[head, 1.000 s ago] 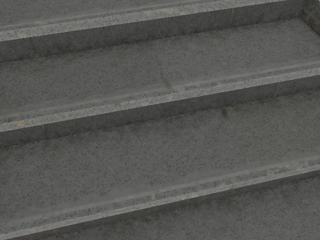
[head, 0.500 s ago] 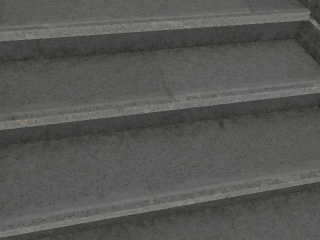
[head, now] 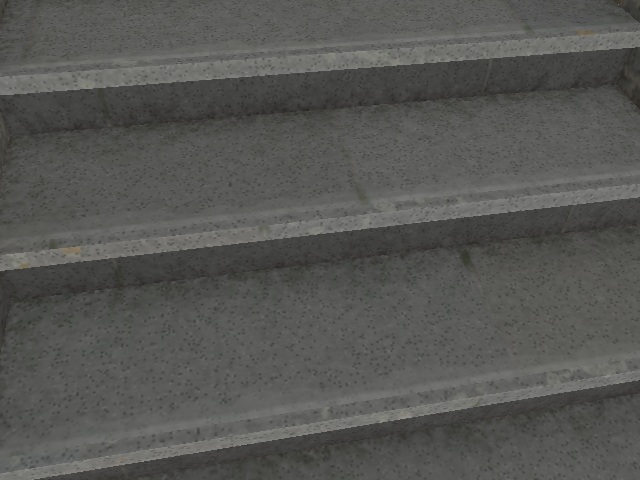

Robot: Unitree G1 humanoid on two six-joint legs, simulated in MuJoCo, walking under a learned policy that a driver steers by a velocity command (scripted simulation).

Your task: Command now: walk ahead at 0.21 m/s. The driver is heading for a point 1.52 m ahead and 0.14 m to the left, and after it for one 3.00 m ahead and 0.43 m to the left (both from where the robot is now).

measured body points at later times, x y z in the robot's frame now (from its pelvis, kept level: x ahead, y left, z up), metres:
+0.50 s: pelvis +0.22 -0.17 +0.03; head +0.27 -0.20 +0.47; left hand +0.41 +0.04 -0.07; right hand +0.23 -0.43 -0.13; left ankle +0.04 +0.05 -0.55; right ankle +0.34 -0.27 -0.59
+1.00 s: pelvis +0.53 -0.20 +0.16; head +0.57 -0.21 +0.61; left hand +0.38 -0.02 +0.03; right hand +0.80 -0.30 +0.07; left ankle +0.64 -0.15 -0.44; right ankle +0.36 -0.28 -0.56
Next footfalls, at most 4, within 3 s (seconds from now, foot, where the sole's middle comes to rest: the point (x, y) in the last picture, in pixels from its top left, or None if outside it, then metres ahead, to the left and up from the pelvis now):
0.40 right None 0.38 -0.28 -0.63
1.00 left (409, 343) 0.68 -0.14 -0.47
1.48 right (404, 152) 1.06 -0.15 -0.32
2.00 left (257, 26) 1.29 0.17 -0.17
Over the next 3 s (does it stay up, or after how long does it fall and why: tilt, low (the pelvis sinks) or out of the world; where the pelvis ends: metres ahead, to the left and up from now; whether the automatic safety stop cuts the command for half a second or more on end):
stays up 1.73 0.20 0.77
